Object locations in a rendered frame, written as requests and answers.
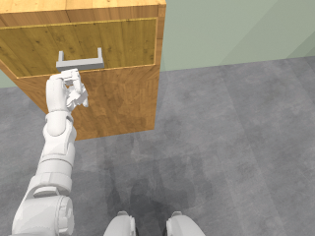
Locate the robot left shin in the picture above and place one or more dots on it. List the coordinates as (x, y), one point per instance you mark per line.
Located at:
(122, 213)

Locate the left robot forearm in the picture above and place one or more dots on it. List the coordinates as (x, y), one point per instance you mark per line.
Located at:
(53, 174)

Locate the handle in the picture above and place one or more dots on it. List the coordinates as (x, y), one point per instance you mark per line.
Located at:
(80, 64)

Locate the left robot hand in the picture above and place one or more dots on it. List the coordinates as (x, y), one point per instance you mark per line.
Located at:
(57, 94)

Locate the cabinet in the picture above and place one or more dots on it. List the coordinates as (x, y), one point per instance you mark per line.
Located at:
(121, 100)

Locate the robot left thigh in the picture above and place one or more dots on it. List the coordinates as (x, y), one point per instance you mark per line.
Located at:
(121, 225)

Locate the drawer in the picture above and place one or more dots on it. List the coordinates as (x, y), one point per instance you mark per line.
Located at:
(33, 50)

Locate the left robot upper arm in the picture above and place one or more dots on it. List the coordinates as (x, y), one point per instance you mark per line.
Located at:
(47, 216)

